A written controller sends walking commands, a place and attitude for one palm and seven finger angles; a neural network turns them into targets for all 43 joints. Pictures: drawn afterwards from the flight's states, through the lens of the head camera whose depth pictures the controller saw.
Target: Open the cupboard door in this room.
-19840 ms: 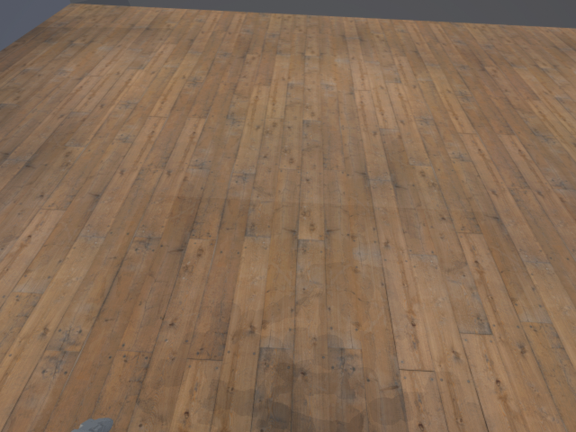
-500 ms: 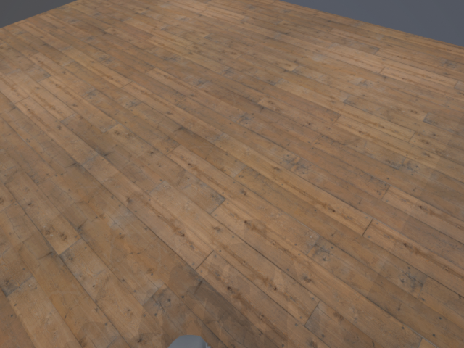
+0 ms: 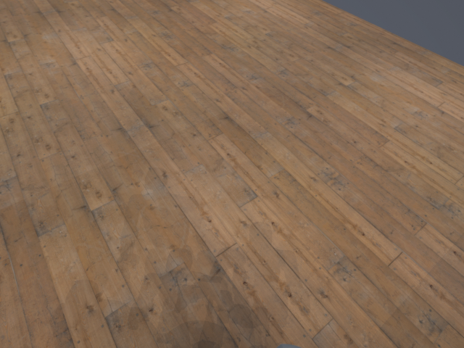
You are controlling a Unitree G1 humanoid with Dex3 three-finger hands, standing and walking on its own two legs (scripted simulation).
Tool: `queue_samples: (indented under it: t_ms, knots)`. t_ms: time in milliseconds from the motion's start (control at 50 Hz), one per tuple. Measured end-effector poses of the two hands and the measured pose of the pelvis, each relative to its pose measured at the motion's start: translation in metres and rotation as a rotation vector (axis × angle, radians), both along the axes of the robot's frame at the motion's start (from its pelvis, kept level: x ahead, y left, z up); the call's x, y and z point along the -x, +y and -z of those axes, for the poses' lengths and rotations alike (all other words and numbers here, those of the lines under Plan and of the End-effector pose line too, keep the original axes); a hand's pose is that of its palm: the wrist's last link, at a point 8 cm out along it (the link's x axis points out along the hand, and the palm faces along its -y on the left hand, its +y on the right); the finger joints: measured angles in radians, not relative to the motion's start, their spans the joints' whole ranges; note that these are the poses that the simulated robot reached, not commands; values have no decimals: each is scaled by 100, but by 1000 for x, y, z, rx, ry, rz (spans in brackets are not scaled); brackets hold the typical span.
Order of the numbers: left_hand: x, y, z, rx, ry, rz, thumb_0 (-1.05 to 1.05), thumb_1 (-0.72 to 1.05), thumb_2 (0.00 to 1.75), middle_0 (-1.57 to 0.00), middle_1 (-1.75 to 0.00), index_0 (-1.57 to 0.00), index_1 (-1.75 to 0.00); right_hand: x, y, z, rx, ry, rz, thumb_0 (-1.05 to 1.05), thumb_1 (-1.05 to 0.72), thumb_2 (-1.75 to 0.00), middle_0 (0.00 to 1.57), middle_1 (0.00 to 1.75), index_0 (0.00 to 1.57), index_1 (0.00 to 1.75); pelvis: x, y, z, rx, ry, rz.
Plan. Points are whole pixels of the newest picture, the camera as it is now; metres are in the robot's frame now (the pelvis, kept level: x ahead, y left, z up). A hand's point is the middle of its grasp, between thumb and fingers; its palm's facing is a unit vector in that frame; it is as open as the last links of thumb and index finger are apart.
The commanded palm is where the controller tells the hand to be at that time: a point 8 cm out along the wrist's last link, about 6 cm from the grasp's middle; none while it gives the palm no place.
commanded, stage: turn or walk to find it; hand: left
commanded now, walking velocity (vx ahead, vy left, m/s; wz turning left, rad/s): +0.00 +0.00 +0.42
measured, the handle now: out of the picture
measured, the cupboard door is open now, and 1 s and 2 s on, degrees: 0 0 0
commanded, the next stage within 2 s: stand and wait in 1.72 s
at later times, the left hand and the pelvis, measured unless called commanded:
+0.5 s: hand out of the picture -0.02 +0.16 -0.16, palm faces +0.26 -0.93 -0.26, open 7.4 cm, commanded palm none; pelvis -0.02 -0.04 +0.00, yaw +14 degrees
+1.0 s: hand out of the picture -0.04 +0.20 -0.16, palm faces +0.44 -0.86 -0.26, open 7.4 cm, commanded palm none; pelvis -0.04 -0.02 +0.00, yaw +25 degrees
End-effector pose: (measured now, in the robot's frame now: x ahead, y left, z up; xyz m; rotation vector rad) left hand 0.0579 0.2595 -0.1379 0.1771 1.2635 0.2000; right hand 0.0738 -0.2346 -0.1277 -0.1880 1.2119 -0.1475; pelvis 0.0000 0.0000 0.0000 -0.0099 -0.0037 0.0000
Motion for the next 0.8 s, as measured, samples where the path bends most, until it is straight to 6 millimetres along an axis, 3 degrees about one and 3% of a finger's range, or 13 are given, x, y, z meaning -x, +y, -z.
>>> queue_samples:
  t_ms: [120,180,300,400,500,660,720,800]
  knots:
    - [-17,-25,-8,-20,-80,-3,1,90,90,-20,-30,-20,-30,12,-20,18,-31,48,-8,0,-90,-89,21,30,21,30,4,-20,6,-19,8,-55]
    - [-14,-41,-12,-40,-117,-11,1,90,90,-20,-30,-20,-30,16,-36,32,-46,71,-16,0,-91,-89,21,30,21,30,6,-33,11,-21,1,-88]
    - [19,-60,-21,-41,-97,-87,0,90,90,-20,-30,-20,-30,14,-56,29,-39,120,-66,0,-91,-90,20,30,20,30,10,-45,3,-42,-10,-157]
    - [54,-65,-19,-30,-41,-151,0,90,90,-20,-30,-20,-30,6,-59,24,-25,140,-121,0,-91,-90,20,30,20,30,12,-48,0,-53,-5,-204]
    - [95,-57,-11,-15,17,-227,0,90,90,-20,-30,-20,-30,-15,-44,19,-4,132,-202,0,-91,-90,20,30,20,30,18,-41,1,-49,2,-248]
    - [165,-23,21,17,112,-359,1,90,90,-20,-30,-20,-30,-63,13,9,32,-18,-347,0,-91,-90,20,30,20,30,31,-12,16,-21,-4,-314]
    - [174,-15,19,20,130,-383,1,90,90,-20,-30,-20,-30,-68,29,-1,34,-53,-375,0,-91,-90,20,30,20,30,35,-7,10,-10,-12,-331]
    - [169,-8,10,18,80,-400,1,91,90,-20,-30,-20,-30,-68,41,-7,25,-57,-404,0,-91,-89,20,30,20,30,38,-4,3,-2,-14,-359]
